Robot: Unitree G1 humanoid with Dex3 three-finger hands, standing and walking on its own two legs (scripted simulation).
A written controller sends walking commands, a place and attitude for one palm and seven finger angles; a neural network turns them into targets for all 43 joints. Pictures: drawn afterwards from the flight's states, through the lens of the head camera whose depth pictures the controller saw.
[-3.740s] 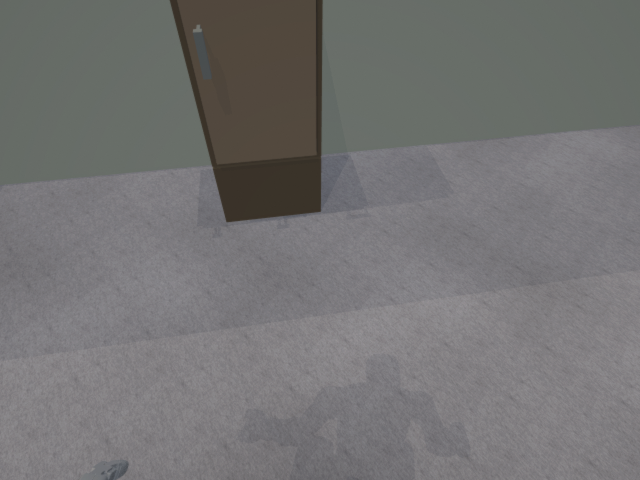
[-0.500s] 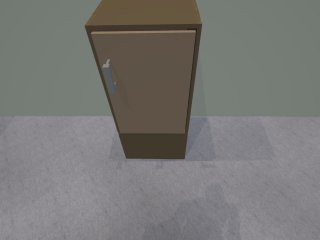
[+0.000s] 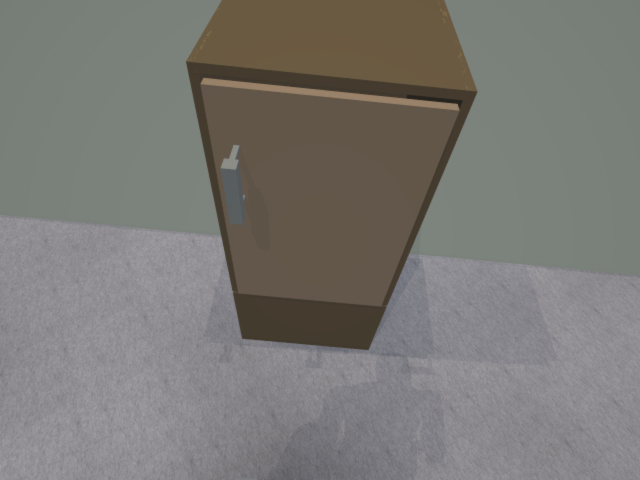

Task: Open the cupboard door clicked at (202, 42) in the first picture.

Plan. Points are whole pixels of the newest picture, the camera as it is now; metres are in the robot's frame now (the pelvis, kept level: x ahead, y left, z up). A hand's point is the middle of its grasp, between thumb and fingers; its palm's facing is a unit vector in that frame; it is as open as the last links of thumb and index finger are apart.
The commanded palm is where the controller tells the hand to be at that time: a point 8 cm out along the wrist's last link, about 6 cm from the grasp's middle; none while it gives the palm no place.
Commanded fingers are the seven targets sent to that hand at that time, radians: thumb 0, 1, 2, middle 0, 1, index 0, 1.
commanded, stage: come to a stop and stand still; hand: left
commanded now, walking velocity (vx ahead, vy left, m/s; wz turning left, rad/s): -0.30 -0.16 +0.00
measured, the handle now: (236, 185) +0.56 +0.19 -0.01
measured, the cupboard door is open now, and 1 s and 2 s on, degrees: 0 0 0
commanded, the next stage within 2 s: look again from close up in 1.10 s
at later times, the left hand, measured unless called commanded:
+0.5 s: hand out of the picture +0.08 +0.12 -0.14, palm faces +0.03 -0.96 -0.27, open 7.4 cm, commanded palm none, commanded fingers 0.00 0.90 0.90 -0.20 -0.30 -0.20 -0.30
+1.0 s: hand out of the picture -0.05 +0.17 -0.17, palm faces +0.09 -0.97 -0.21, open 7.4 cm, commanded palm none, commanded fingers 0.00 0.90 0.90 -0.20 -0.30 -0.20 -0.30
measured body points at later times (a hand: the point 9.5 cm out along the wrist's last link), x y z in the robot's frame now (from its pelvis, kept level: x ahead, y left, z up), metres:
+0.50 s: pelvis +0.00 -0.06 +0.01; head +0.02 -0.10 +0.45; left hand +0.07 +0.17 -0.12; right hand +0.03 -0.31 -0.17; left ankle -0.03 +0.08 -0.67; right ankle +0.03 -0.15 -0.73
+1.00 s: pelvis -0.03 -0.02 +0.01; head -0.03 -0.01 +0.46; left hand -0.05 +0.22 -0.16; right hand -0.01 -0.24 -0.15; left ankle -0.06 +0.10 -0.73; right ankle -0.01 -0.14 -0.73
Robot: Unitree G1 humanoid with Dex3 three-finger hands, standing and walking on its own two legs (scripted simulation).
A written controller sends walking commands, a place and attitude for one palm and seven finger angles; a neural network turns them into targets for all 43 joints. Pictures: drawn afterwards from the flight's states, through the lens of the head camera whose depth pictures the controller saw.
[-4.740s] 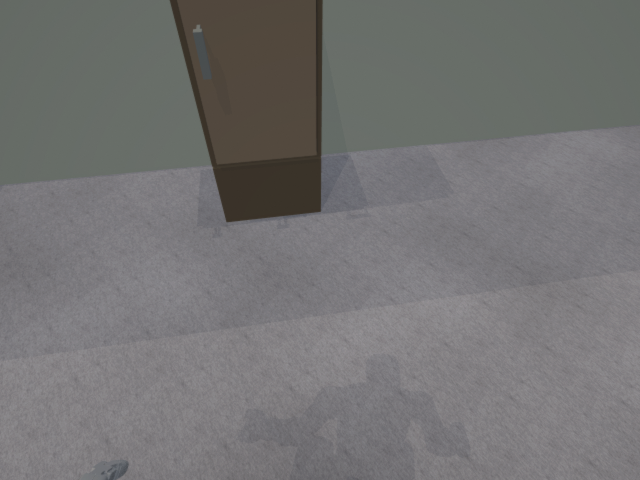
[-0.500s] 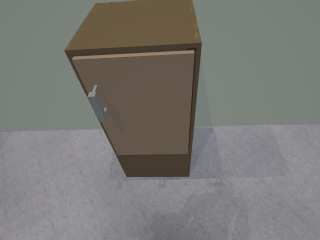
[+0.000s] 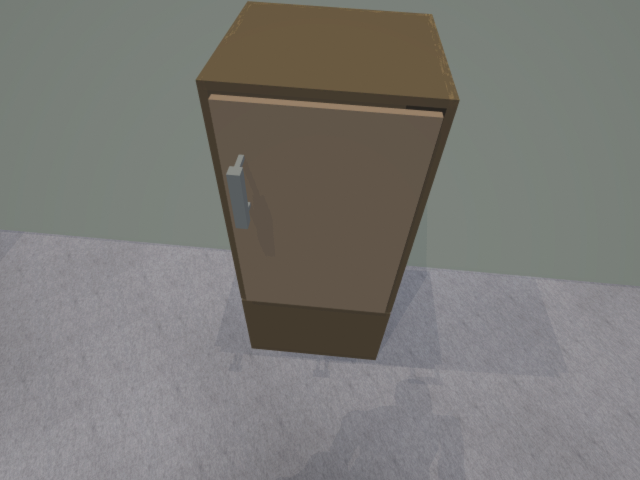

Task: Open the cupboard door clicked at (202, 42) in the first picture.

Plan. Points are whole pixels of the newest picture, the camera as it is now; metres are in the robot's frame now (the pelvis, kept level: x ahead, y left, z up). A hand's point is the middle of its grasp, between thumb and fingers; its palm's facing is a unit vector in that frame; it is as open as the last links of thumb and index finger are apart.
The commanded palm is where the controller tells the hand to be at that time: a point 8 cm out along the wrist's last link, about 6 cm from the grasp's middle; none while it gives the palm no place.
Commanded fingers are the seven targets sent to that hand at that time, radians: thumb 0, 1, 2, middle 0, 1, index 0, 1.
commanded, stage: come to a stop and stand still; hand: left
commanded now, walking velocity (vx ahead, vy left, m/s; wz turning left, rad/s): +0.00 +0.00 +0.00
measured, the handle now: (241, 191) +0.60 +0.21 -0.01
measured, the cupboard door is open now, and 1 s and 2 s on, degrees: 0 0 0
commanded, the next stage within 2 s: look again from close up in 0.10 s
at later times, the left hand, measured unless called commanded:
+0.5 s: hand out of the picture +0.01 +0.19 -0.17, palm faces +0.01 -0.97 -0.24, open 7.4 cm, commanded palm none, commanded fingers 0.00 0.90 0.90 -0.20 -0.30 -0.20 -0.30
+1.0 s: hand out of the picture +0.02 +0.16 -0.18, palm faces +0.04 -0.98 -0.20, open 7.3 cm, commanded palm none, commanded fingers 0.00 0.90 0.90 -0.20 -0.30 -0.20 -0.30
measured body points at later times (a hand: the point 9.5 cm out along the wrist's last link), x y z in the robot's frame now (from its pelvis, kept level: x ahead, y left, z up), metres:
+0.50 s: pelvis +0.00 +0.00 +0.00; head +0.00 -0.02 +0.45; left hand +0.01 +0.24 -0.15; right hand -0.01 -0.20 -0.17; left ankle -0.03 +0.12 -0.74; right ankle +0.02 -0.12 -0.74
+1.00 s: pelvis +0.02 -0.01 -0.01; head +0.03 -0.03 +0.44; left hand +0.02 +0.21 -0.16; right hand +0.01 -0.24 -0.17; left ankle -0.03 +0.12 -0.74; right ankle +0.02 -0.12 -0.74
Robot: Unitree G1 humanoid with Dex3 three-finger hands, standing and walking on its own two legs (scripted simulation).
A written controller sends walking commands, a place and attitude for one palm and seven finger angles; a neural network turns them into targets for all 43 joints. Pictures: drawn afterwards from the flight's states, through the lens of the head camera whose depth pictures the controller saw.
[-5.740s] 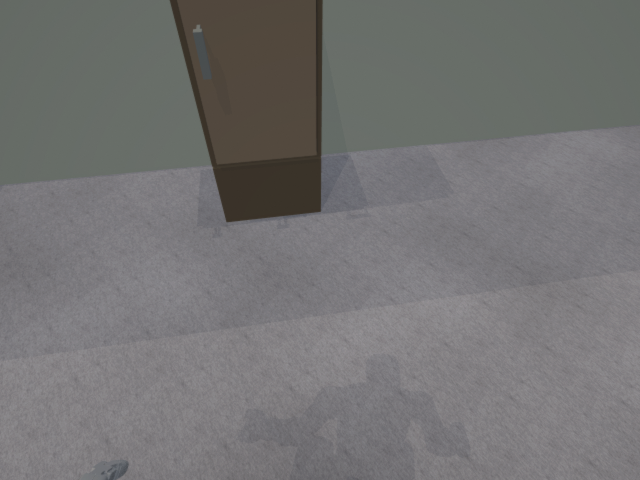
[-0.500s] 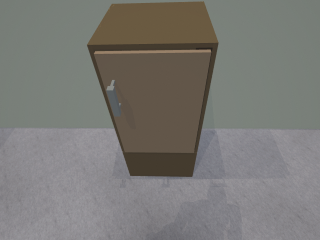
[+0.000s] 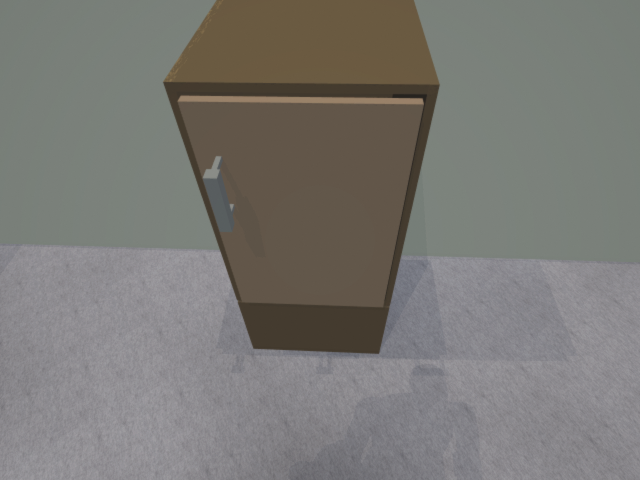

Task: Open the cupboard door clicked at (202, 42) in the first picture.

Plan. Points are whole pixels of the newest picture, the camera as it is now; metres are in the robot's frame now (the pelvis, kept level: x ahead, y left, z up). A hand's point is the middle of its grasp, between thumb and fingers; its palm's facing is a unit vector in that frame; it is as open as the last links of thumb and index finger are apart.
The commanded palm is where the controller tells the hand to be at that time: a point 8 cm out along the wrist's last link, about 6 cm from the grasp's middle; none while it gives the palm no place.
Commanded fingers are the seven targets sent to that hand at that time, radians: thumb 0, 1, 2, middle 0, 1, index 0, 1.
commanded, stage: come to a stop and stand still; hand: left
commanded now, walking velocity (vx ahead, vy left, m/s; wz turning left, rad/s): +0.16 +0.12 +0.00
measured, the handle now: (222, 194) +0.58 +0.22 -0.01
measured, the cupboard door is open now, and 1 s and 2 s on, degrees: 0 0 0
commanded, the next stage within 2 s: look again from close up in 1.00 s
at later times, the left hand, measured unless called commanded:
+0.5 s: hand out of the picture +0.07 +0.20 -0.16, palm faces +0.01 -0.96 -0.27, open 7.4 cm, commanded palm none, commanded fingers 0.00 0.90 0.90 -0.20 -0.30 -0.20 -0.30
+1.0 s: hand out of the picture -0.06 +0.21 -0.17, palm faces +0.04 -0.97 -0.22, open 7.4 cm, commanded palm none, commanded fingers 0.00 0.90 0.90 -0.20 -0.30 -0.20 -0.30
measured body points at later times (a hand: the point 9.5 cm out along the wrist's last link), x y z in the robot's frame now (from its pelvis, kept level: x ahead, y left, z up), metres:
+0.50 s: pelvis +0.01 +0.01 +0.00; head +0.05 +0.00 +0.45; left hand +0.07 +0.25 -0.14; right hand +0.03 -0.22 -0.16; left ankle -0.04 +0.13 -0.72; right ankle +0.00 -0.11 -0.73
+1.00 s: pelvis -0.04 +0.03 +0.01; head -0.05 +0.03 +0.46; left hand -0.06 +0.26 -0.15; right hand -0.02 -0.21 -0.15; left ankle +0.00 +0.13 -0.73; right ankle +0.00 -0.11 -0.73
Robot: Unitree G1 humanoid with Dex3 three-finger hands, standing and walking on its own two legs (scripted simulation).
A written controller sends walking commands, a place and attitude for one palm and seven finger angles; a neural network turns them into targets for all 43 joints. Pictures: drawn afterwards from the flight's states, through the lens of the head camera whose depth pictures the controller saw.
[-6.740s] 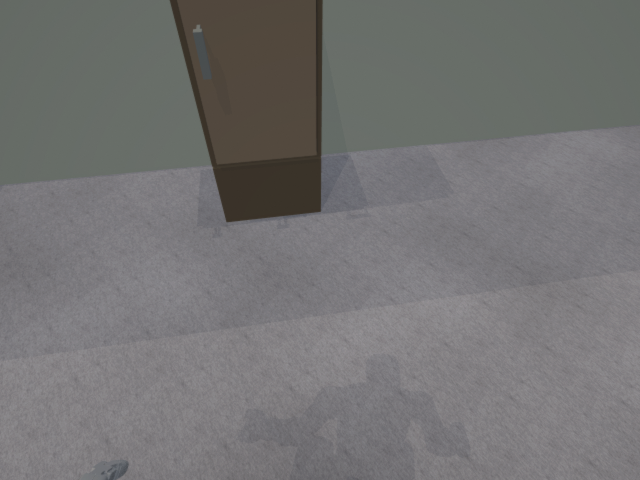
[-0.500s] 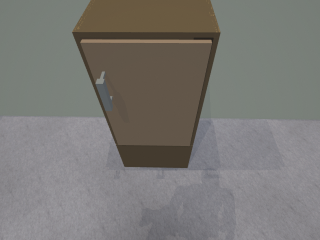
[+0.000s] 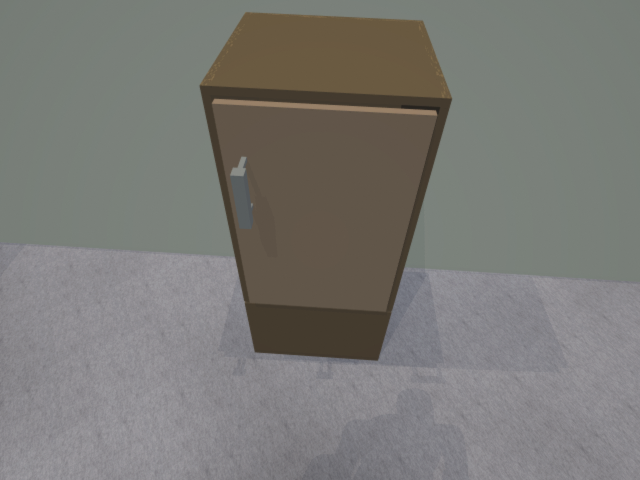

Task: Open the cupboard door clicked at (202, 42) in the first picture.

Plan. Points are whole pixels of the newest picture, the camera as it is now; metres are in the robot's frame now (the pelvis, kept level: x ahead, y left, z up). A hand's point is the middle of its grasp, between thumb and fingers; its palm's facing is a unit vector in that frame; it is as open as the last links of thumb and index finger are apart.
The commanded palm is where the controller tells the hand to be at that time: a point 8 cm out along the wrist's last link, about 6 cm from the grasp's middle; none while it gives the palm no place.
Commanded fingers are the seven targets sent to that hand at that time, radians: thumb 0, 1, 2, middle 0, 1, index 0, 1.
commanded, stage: look again from close up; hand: left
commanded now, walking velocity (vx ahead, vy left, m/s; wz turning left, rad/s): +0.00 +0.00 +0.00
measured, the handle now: (244, 192) +0.62 +0.19 -0.01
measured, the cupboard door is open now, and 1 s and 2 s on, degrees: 0 0 0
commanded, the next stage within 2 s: shuffle to correct the standing spot in 0.60 s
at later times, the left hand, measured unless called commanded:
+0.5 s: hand out of the picture +0.01 +0.15 -0.18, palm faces +0.02 -0.99 -0.16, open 7.3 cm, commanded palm none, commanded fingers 0.00 0.90 0.90 -0.20 -0.30 -0.20 -0.30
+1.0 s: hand out of the picture +0.02 +0.16 -0.18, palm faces +0.06 -0.99 -0.14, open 7.4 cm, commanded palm none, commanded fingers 0.00 0.90 0.90 -0.20 -0.30 -0.20 -0.30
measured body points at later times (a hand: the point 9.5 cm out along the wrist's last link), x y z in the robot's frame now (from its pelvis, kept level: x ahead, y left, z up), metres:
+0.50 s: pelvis +0.01 -0.01 +0.00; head +0.01 +0.00 +0.45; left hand +0.01 +0.20 -0.16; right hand +0.00 -0.21 -0.16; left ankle +0.04 +0.10 -0.74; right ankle +0.04 -0.13 -0.74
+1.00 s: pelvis +0.06 +0.00 -0.01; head +0.05 +0.01 +0.44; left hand +0.01 +0.21 -0.17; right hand +0.03 -0.22 -0.16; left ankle +0.04 +0.10 -0.74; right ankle +0.04 -0.13 -0.74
